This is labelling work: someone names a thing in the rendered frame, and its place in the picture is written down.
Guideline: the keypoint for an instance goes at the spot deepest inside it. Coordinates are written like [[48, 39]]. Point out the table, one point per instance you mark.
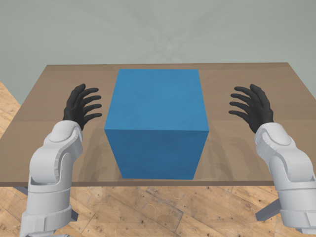
[[229, 156]]

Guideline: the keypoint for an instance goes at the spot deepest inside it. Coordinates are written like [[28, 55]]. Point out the carton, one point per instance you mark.
[[157, 124]]

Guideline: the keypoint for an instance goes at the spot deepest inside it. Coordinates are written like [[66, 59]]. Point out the robot right hand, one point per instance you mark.
[[258, 109]]

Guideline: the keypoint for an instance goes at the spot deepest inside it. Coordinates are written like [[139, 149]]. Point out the robot left hand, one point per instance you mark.
[[75, 110]]

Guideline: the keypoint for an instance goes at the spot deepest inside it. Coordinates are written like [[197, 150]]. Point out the robot right forearm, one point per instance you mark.
[[293, 176]]

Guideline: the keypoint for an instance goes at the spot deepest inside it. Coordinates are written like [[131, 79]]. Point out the robot left forearm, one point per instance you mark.
[[50, 179]]

